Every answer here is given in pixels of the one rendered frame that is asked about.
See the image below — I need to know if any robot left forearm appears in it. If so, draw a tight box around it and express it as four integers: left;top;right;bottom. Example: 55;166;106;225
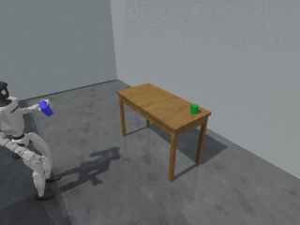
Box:
21;104;39;115

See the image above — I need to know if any left robot hand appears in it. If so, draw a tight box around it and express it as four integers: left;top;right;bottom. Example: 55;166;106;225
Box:
37;99;53;112

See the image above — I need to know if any table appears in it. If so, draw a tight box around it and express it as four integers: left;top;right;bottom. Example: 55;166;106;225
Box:
116;83;211;182

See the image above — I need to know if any right robot hand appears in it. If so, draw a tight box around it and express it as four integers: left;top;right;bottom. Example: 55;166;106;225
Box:
22;150;45;164

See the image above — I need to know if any robot left foot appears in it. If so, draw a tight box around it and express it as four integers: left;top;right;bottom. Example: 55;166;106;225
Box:
45;175;61;182

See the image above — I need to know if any sponge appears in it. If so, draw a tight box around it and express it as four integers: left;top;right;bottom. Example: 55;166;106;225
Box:
38;100;53;117

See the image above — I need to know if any robot left upper arm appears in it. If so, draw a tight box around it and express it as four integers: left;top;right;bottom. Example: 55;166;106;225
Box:
8;97;19;103

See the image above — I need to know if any right robot shin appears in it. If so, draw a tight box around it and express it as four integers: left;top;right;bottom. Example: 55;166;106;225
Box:
33;173;46;197

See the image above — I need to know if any robot right forearm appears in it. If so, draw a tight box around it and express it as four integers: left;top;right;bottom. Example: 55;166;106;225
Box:
0;136;26;156

